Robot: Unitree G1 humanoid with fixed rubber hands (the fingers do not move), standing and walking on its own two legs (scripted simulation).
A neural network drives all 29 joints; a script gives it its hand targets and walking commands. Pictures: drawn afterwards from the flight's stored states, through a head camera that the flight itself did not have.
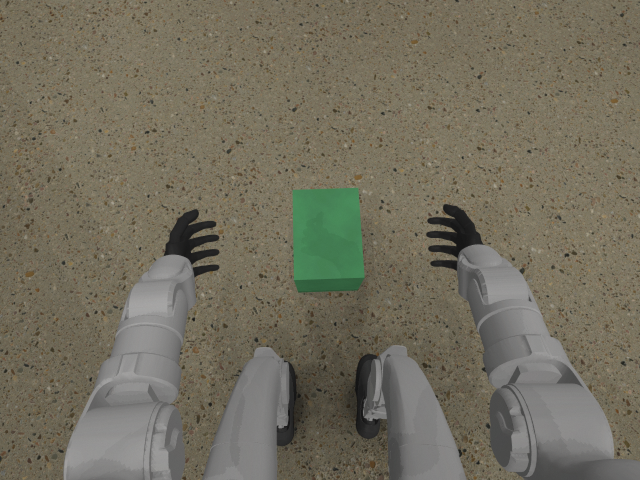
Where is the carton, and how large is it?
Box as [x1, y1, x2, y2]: [293, 188, 364, 292]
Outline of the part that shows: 357,188 293,190 294,281 298,292 355,290 358,288 364,276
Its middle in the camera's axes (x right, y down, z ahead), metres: +0.02 +0.01 +1.04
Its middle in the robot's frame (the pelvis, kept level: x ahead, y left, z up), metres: +0.53 +0.01 -0.59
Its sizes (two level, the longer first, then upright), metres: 0.236 0.170 0.188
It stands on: the floor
